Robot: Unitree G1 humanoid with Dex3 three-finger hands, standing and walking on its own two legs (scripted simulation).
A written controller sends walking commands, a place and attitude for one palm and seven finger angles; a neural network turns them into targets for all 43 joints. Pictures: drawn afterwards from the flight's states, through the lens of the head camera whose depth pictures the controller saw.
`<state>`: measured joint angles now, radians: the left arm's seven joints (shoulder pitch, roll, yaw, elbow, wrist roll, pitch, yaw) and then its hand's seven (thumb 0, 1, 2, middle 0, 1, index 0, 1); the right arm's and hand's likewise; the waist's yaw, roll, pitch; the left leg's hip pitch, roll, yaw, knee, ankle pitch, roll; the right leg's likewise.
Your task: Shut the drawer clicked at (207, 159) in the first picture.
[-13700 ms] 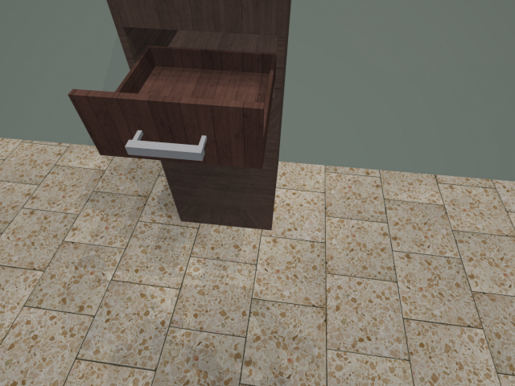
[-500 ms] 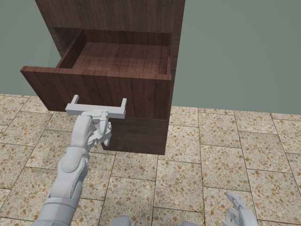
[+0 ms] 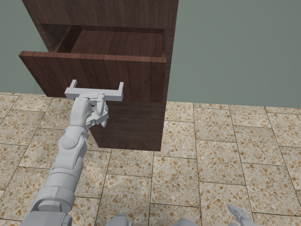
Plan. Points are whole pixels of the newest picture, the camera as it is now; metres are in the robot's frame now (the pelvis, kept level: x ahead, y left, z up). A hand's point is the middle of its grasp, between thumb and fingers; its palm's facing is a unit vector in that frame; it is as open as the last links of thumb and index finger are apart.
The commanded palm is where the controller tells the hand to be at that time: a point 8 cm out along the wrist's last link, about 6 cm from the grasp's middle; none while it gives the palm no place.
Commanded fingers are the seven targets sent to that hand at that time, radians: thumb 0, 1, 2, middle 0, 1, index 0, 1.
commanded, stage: push the drawer shut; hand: left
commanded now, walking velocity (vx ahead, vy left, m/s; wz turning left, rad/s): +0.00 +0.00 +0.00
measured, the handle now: (96, 89) +0.47 +0.16 +0.08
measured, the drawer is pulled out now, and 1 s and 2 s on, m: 0.15 0.04 0.00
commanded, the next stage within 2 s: pull the fist back off the drawer in 1.60 s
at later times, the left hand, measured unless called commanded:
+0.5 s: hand (110, 94) +0.45 +0.12 +0.07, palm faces -0.08 -1.00 -0.04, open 2.8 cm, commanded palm +0.46 +0.17 +0.08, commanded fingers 0.00 0.90 0.90 -1.40 -1.60 -1.40 -1.60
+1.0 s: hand (114, 81) +0.50 +0.12 +0.08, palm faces -0.06 -1.00 -0.04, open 3.1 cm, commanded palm +0.51 +0.16 +0.08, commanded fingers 0.00 0.90 0.90 -1.40 -1.60 -1.40 -1.60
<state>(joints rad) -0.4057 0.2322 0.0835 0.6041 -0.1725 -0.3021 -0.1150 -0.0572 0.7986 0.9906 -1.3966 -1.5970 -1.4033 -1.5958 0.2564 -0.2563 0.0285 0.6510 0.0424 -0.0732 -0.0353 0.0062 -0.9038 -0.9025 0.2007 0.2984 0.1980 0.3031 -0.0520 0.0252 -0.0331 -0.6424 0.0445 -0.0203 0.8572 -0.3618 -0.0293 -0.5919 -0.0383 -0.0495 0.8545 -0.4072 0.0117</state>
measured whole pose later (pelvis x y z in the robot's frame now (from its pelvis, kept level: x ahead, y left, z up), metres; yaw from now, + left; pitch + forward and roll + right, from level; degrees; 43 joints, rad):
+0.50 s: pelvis +0.00 +0.00 -0.01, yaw -1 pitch +12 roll -1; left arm -0.73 0.29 0.18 0.98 -0.14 -0.38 -0.13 -0.05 0.79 0.98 -1.40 -1.60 -1.40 -1.60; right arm 0.33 -0.26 0.02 0.68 0.03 -0.04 -0.02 0.00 -0.90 -0.90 0.20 0.30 0.20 0.30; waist -0.10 0.02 -0.05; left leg -0.74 0.05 -0.02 0.89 -0.36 -0.03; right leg -0.69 -0.03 -0.04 0.88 -0.40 0.01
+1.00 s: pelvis -0.01 +0.01 -0.01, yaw -2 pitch +16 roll -2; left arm -0.93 0.37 0.27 1.17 -0.08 -0.39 -0.11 0.01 0.82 1.00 -1.40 -1.60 -1.40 -1.60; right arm 0.39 -0.27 0.02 0.69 -0.01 -0.03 -0.01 0.00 -0.90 -0.90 0.20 0.30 0.20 0.30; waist -0.17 0.03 -0.06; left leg -0.85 0.07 -0.01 0.94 -0.37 -0.02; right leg -0.80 -0.01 -0.03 0.91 -0.39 0.02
